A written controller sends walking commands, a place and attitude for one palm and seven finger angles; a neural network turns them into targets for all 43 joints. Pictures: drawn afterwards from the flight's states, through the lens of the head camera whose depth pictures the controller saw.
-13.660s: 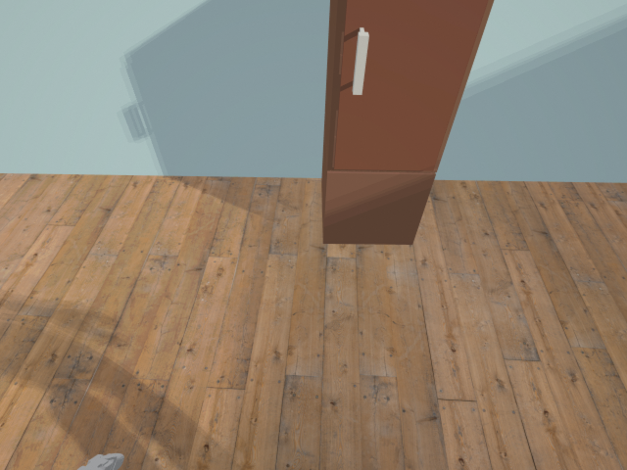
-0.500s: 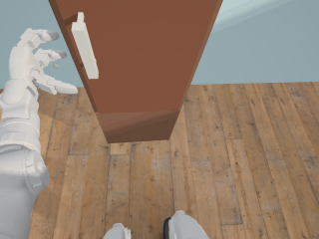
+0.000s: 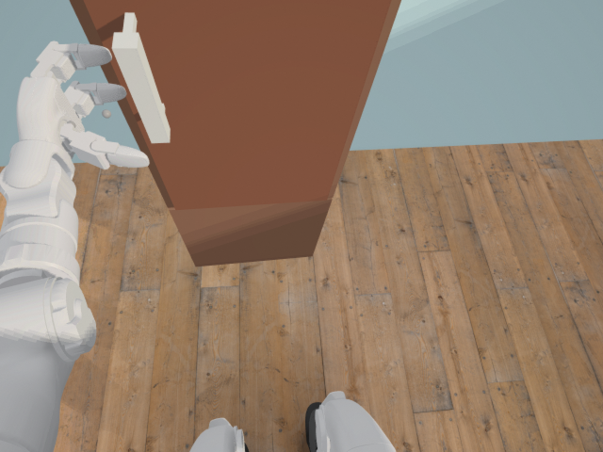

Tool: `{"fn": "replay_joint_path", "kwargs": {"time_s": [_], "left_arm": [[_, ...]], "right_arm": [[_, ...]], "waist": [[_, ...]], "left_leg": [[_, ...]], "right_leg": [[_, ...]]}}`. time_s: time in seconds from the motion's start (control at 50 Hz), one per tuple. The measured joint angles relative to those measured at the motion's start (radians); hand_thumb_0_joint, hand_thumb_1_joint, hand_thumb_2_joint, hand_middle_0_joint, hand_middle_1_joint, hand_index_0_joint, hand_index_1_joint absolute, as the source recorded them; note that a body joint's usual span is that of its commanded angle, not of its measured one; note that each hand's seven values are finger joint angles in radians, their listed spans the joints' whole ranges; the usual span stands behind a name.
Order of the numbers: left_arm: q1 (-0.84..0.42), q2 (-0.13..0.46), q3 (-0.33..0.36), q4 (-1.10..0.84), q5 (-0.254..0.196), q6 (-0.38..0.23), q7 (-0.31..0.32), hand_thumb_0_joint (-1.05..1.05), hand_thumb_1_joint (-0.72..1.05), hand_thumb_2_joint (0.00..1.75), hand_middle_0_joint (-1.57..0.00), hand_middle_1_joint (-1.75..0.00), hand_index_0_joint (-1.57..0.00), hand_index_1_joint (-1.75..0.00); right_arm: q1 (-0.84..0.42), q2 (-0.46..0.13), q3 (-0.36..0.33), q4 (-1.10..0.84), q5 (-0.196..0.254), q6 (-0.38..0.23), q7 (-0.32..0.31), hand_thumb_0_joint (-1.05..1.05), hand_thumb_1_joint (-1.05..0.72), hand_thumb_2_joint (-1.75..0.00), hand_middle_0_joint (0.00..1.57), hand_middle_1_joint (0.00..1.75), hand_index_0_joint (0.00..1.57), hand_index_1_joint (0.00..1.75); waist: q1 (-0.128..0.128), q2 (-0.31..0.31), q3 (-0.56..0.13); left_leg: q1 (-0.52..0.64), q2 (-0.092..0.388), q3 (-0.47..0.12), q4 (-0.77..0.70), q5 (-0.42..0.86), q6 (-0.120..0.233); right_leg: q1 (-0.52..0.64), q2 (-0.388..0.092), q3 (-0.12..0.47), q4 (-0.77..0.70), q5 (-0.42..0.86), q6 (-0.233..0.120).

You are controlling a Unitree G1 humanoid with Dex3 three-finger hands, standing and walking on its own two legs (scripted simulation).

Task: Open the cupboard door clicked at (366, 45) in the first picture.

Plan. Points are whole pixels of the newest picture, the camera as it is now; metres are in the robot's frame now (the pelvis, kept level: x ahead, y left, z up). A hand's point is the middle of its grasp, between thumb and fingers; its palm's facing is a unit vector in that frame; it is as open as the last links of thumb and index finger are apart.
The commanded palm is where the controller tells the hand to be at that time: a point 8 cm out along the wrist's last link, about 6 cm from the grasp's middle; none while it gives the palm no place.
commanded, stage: slide the fingers in behind the handle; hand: left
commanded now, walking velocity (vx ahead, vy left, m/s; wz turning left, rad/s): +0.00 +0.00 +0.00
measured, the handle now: (146, 83) +0.57 +0.15 +0.09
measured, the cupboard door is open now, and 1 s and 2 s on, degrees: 0 0 0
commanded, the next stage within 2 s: close the thumb around the handle in 1.18 s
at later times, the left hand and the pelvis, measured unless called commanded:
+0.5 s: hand (138, 114) +0.52 +0.16 +0.08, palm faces +0.00 -1.00 -0.02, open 14.0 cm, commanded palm +0.50 +0.20 +0.09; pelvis +0.00 +0.00 +0.00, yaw +1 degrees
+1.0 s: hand (164, 113) +0.52 +0.13 +0.09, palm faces +0.02 -1.00 -0.04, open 14.0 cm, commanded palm +0.49 +0.17 +0.09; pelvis +0.00 -0.01 +0.00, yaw +1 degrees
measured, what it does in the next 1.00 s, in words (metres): stands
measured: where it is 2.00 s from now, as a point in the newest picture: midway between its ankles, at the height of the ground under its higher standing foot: outside the picture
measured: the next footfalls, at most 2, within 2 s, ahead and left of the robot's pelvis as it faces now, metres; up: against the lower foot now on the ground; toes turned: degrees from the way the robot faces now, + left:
none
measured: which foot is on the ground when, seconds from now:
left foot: down 0.00-1.00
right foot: down 0.00-1.00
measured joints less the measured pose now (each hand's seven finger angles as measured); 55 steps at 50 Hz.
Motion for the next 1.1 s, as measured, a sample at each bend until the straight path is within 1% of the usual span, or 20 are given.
{"fn": "replay_joint_path", "kwargs": {"time_s": [0.1,0.14,0.22,0.26,0.38,0.46,0.56,0.62,0.7,0.8,0.86,0.92,0.98,1.1], "left_arm": [[-0.002,-0.041,-0.029,0.001,0.002,-0.007,0.033,-0.01,-0.5,0.3,-0.3,-1.2,-0.3,-1.2],[-0.007,-0.054,-0.028,0.008,0.006,-0.013,0.044,-0.01,-0.5,0.3,-0.3,-1.2,-0.3,-1.2],[-0.009,-0.064,-0.025,0.018,0.016,-0.022,0.066,-0.01,-0.5,0.3,-0.3,-1.2,-0.3,-1.2],[-0.01,-0.066,-0.037,0.02,0.019,-0.026,0.074,-0.01,-0.5,0.3,-0.3,-1.2,-0.3,-1.2],[-0.019,-0.086,-0.049,0.019,0.016,-0.031,0.083,-0.01,-0.5,0.3,-0.3,-1.2,-0.3,-1.2],[-0.027,-0.097,-0.063,0.023,0.017,-0.032,0.094,-0.01,-0.5,0.3,-0.3,-1.2,-0.3,-1.2],[-0.028,-0.113,-0.061,0.018,0.018,-0.039,0.115,-0.01,-0.5,0.3,-0.3,-1.2,-0.3,-1.2],[-0.035,-0.112,-0.06,0.027,0.019,-0.042,0.127,-0.01,-0.5,0.3,-0.3,-1.2,-0.3,-1.21],[-0.037,-0.113,-0.077,0.02,0.025,-0.04,0.134,-0.01,-0.5,0.3,-0.3,-1.2,-0.3,-1.21],[-0.039,-0.145,-0.101,0.018,0.014,-0.04,0.14,-0.01,-0.5,0.3,-0.3,-1.2,-0.3,-1.21],[-0.042,-0.161,-0.092,0.026,0.027,-0.043,0.157,-0.01,-0.5,0.3,-0.3,-1.2,-0.3,-1.2],[-0.042,-0.158,-0.071,0.032,0.043,-0.048,0.181,-0.01,-0.5,0.3,-0.3,-1.2,-0.3,-1.2],[-0.035,-0.149,-0.071,0.024,0.054,-0.056,0.19,-0.01,-0.5,0.3,-0.3,-1.2,-0.3,-1.2],[-0.03,-0.15,-0.075,0.024,0.037,-0.058,0.18,-0.01,-0.5,0.3,-0.3,-1.2,-0.3,-1.2]], "right_arm": [[-0.011,0.007,-0.002,0.009,-0.005,-0.007,0.006,0.0,-0.91,-0.9,0.2,0.3,0.21,0.3],[-0.02,0.01,-0.002,0.01,-0.007,-0.009,0.009,0.0,-0.91,-0.9,0.2,0.3,0.21,0.3],[-0.035,0.014,-0.001,0.002,-0.008,-0.014,0.011,0.0,-0.91,-0.9,0.2,0.3,0.21,0.3],[-0.04,0.016,-0.002,-0.002,-0.008,-0.017,0.012,0.0,-0.91,-0.9,0.2,0.3,0.21,0.3],[-0.051,0.016,-0.002,0.002,-0.009,-0.022,0.013,0.0,-0.91,-0.9,0.2,0.3,0.21,0.3],[-0.052,0.014,-0.005,0.006,-0.01,-0.024,0.013,0.0,-0.91,-0.9,0.2,0.3,0.21,0.3],[-0.047,0.011,-0.009,0.012,-0.013,-0.026,0.015,0.0,-0.91,-0.9,0.2,0.3,0.21,0.3],[-0.043,0.01,-0.008,0.015,-0.013,-0.027,0.016,0.0,-0.91,-0.9,0.2,0.3,0.21,0.3],[-0.035,0.01,-0.012,0.02,-0.016,-0.03,0.019,0.0,-0.91,-0.9,0.2,0.3,0.21,0.3],[-0.028,0.01,-0.016,0.03,-0.017,-0.032,0.023,0.0,-0.91,-0.9,0.2,0.3,0.21,0.3],[-0.031,0.01,-0.014,0.03,-0.02,-0.033,0.025,0.0,-0.91,-0.9,0.2,0.3,0.21,0.3],[-0.036,0.011,-0.013,0.021,-0.021,-0.035,0.025,0.0,-0.91,-0.9,0.2,0.3,0.21,0.3],[-0.037,0.013,-0.014,0.012,-0.021,-0.038,0.026,0.0,-0.91,-0.9,0.2,0.3,0.21,0.3],[-0.036,0.014,-0.012,0.019,-0.016,-0.036,0.024,0.0,-0.91,-0.9,0.2,0.3,0.21,0.3]], "waist": [[0.008,0.005,-0.007],[0.009,0.004,-0.009],[0.008,0.004,-0.012],[0.01,0.004,-0.01],[0.015,0.004,-0.009],[0.014,0.004,-0.006],[0.013,0.006,-0.008],[0.011,0.005,-0.005],[0.012,0.007,-0.006],[0.015,0.009,-0.01],[0.011,0.009,-0.012],[0.002,0.008,-0.01],[0.0,0.009,-0.006],[0.011,0.011,-0.003]], "left_leg": [[0.007,-0.006,-0.003,-0.002,-0.001,0.0],[0.008,-0.007,-0.003,-0.001,-0.002,0.001],[0.009,-0.008,0.0,0.002,-0.004,0.001],[0.009,-0.009,0.0,0.003,-0.004,0.001],[0.003,-0.011,-0.003,0.006,-0.004,-0.001],[0.0,-0.012,-0.006,0.009,-0.004,-0.002],[-0.002,-0.012,-0.005,0.009,-0.003,-0.003],[-0.003,-0.013,-0.006,0.008,-0.002,-0.004],[-0.007,-0.014,-0.009,0.007,0.002,-0.006],[-0.002,-0.015,-0.01,0.003,0.004,-0.007],[0.001,-0.015,-0.007,0.003,0.004,-0.007],[0.002,-0.014,0.0,0.003,0.004,-0.007],[0.003,-0.014,0.004,0.001,0.006,-0.007],[0.01,-0.014,0.006,-0.006,0.01,-0.009]], "right_leg": [[0.007,-0.006,-0.003,0.002,-0.005,0.001],[0.007,-0.006,-0.002,0.005,-0.008,0.002],[0.005,-0.007,0.001,0.012,-0.011,0.002],[0.005,-0.009,0.001,0.016,-0.013,0.001],[-0.001,-0.011,-0.001,0.023,-0.015,0.0],[-0.005,-0.013,-0.004,0.027,-0.017,-0.001],[-0.008,-0.012,-0.003,0.029,-0.018,-0.003],[-0.009,-0.013,-0.003,0.031,-0.018,-0.004],[-0.012,-0.014,-0.006,0.031,-0.016,-0.005],[-0.008,-0.015,-0.006,0.028,-0.016,-0.006],[-0.008,-0.014,-0.003,0.03,-0.016,-0.006],[-0.011,-0.013,0.003,0.035,-0.016,-0.007],[-0.014,-0.012,0.008,0.037,-0.014,-0.008],[-0.01,-0.012,0.009,0.034,-0.012,-0.009]]}}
